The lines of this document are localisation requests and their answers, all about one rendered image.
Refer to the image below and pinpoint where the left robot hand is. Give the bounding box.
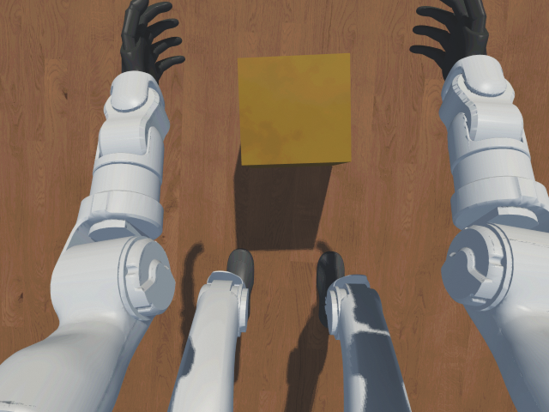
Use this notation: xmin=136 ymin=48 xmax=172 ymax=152
xmin=120 ymin=0 xmax=185 ymax=85

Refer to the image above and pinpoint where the right robot hand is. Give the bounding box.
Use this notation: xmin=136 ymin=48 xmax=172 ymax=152
xmin=409 ymin=0 xmax=489 ymax=80

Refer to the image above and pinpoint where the left robot forearm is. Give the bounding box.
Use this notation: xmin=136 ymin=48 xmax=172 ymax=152
xmin=51 ymin=71 xmax=170 ymax=310

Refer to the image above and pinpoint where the right robot forearm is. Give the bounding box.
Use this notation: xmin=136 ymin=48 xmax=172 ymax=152
xmin=439 ymin=55 xmax=549 ymax=233

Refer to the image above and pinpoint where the robot left upper arm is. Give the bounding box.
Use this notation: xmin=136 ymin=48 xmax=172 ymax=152
xmin=0 ymin=235 xmax=176 ymax=412

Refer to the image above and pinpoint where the right robot shin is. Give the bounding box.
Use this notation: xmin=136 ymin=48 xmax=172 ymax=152
xmin=325 ymin=275 xmax=383 ymax=319

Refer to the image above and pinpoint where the left robot thigh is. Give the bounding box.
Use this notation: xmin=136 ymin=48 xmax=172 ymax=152
xmin=167 ymin=280 xmax=249 ymax=412

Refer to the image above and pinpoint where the carton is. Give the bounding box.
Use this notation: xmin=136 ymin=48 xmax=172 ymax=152
xmin=238 ymin=53 xmax=352 ymax=168

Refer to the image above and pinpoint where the robot right upper arm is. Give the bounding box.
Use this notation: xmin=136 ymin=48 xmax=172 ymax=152
xmin=441 ymin=222 xmax=549 ymax=412

